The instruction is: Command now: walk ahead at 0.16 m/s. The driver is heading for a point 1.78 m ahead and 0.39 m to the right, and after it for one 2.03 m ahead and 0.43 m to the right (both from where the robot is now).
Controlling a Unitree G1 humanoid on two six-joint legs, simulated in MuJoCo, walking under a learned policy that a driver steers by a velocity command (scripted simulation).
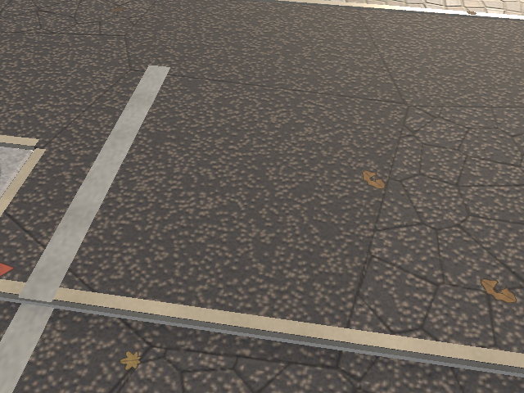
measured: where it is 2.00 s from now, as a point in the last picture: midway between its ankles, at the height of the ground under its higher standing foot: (290, 242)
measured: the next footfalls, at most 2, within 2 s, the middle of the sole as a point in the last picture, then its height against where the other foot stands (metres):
left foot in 0.68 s outside the picture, level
right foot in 1.20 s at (330, 310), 0.03 m higher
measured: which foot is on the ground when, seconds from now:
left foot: down 0.00-0.20, up 0.22-0.66, down 0.68-1.00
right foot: down 0.00-0.68, up 0.70-1.00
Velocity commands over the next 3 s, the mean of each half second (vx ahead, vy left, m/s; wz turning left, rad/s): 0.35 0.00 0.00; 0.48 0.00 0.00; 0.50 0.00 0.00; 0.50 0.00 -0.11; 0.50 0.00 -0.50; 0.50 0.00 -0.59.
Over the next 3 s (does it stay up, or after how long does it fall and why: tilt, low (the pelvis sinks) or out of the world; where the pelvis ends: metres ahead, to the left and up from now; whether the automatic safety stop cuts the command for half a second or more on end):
stays up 1.53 -0.16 0.02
